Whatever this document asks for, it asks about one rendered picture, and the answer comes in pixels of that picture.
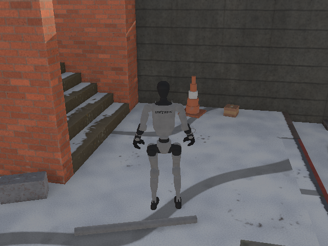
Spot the right robot forearm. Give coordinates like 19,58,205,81
184,124,194,139

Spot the robot left upper arm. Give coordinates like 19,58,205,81
139,103,153,131

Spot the robot left hand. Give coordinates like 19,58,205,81
133,139,145,149

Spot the left robot forearm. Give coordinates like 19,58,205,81
134,124,144,141

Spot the robot right hand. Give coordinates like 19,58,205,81
183,137,195,146

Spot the robot right shin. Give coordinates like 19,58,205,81
174,167,181,202

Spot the robot torso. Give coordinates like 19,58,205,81
152,101,176,154

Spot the robot right upper arm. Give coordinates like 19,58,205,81
174,103,189,131

